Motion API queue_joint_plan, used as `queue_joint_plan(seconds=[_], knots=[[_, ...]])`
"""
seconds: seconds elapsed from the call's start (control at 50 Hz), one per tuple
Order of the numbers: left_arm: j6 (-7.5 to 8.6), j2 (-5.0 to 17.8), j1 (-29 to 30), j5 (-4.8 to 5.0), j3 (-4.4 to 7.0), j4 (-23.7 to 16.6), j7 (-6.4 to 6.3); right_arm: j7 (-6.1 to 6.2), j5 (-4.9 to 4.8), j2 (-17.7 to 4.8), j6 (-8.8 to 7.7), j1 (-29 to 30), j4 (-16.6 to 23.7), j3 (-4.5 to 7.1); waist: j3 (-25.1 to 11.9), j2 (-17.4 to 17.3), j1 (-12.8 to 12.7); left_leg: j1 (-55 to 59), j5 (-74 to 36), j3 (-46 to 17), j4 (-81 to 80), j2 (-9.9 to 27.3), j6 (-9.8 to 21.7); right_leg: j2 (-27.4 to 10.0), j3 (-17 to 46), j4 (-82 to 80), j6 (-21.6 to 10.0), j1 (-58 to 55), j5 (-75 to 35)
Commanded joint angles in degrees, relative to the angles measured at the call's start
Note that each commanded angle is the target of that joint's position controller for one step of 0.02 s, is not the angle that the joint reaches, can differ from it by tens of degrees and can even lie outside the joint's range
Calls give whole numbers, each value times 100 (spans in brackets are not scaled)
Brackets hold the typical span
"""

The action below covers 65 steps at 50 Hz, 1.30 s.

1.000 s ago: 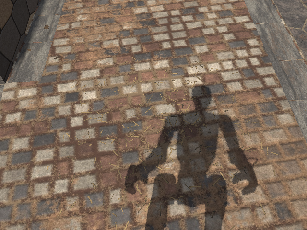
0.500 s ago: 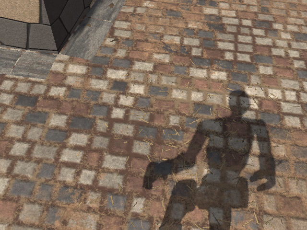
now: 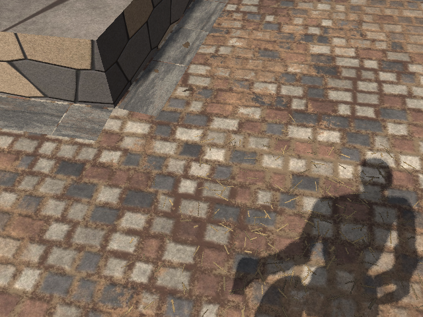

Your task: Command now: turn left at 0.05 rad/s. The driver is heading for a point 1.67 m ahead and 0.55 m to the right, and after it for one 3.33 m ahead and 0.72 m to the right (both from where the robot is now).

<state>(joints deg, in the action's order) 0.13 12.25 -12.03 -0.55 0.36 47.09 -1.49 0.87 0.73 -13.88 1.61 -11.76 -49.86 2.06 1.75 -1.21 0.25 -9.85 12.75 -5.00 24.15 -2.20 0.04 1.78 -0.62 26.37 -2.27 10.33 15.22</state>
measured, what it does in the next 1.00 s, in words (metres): stands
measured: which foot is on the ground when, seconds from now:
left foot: down 0.00-1.00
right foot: down 0.00-1.00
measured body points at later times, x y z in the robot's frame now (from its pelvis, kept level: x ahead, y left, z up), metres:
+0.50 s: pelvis -0.01 +0.01 +0.01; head -0.01 +0.01 +0.46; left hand +0.02 +0.26 -0.14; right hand +0.02 -0.24 -0.15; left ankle +0.00 +0.12 -0.74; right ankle -0.01 -0.10 -0.74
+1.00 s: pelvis -0.01 +0.01 +0.00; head +0.00 +0.00 +0.45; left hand -0.01 +0.24 -0.15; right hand -0.01 -0.22 -0.16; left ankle +0.00 +0.12 -0.74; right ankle -0.01 -0.10 -0.74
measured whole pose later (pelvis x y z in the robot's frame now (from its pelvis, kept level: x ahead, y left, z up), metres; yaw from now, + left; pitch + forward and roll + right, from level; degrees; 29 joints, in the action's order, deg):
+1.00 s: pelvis -0.01 +0.01 +0.00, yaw +0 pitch -1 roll +0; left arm 0.0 9.6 -16.1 -0.7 -0.3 64.5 -2.1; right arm 2.5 0.4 -9.6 0.2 -14.5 -67.7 -0.5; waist 1.5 0.1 -0.3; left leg -8.8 11.7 -4.6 21.8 -2.4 0.4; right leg 1.4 0.3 22.7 -1.6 8.8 12.7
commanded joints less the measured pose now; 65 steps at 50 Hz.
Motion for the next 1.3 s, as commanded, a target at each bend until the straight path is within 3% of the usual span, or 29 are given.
queue_joint_plan(seconds=[0.02,0.04,0.1,0.3,0.54,0.86,1.3], knots=[[58,756,-309,34,201,-98,12,48,-75,-627,-82,-77,17,123,-383,120,-119,373,-1570,-389,-47,498,149,-662,666,-639,-91,-167,-1559],[26,765,-130,11,210,-65,-2,45,-65,-514,-85,-88,-59,87,-199,107,-32,205,-1333,-420,-191,483,150,-634,633,-610,-60,-185,-1260],[-21,761,-44,-16,222,62,9,96,-24,-544,-95,-56,-306,66,-75,-61,-55,134,-1239,-469,-378,490,166,-667,640,-624,-97,-212,-1181],[-26,699,-102,-16,183,701,-2,126,-28,-538,-128,-28,-951,9,54,100,-57,93,-780,-521,-632,547,229,-648,648,-836,-56,-189,-643],[-21,554,-362,-15,87,1255,-30,138,-29,-362,-140,-194,-1441,-97,141,116,-55,-21,-533,-483,-699,533,249,-642,655,-874,-42,-88,-430],[6,298,-651,-14,15,1607,-68,164,-31,-122,-155,-476,-1696,-182,186,125,-53,-97,-604,-411,-611,515,234,-633,645,-829,-51,-33,-515],[32,98,-882,-11,4,1762,-103,200,-30,84,-164,-777,-1757,-211,230,129,-49,-95,-765,-340,-492,527,196,-624,639,-786,-83,-77,-766]])
Velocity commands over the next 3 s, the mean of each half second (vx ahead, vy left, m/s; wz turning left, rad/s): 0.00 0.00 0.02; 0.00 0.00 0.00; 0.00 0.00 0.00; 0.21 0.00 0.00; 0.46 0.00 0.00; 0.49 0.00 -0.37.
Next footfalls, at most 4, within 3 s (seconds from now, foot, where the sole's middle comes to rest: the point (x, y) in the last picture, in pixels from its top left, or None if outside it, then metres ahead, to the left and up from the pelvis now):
2.36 right None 0.44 -0.03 -0.78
2.88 left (192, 242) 0.77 0.12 -0.78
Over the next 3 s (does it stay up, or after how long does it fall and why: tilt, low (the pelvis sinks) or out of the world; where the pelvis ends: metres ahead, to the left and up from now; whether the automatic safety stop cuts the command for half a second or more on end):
stays up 0.65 0.05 -0.01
